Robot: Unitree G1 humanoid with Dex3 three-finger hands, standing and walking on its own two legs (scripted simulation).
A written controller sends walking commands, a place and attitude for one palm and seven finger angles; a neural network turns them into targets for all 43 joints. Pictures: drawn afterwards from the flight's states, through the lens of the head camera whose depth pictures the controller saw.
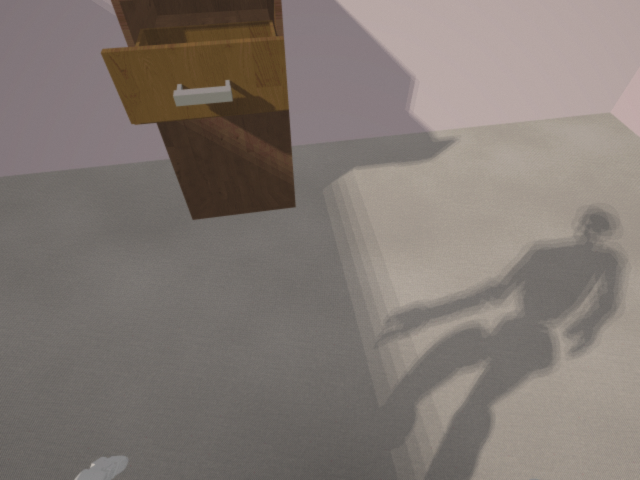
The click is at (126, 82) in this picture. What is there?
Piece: drawer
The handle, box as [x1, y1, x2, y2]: [173, 80, 232, 105]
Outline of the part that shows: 229,80 225,80 224,86 194,89 183,89 181,84 177,84 177,89 174,90 173,93 176,105 186,105 230,101 232,100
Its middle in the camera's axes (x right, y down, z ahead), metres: -0.28 -0.35 +0.92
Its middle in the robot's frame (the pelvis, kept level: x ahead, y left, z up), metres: +0.91 +0.33 +0.00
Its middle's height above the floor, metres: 0.76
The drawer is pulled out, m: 0.30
